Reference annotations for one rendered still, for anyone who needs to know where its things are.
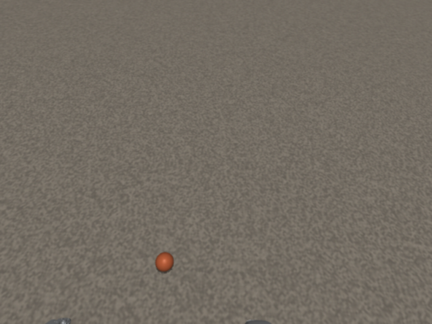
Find ball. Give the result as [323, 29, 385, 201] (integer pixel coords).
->
[155, 252, 173, 271]

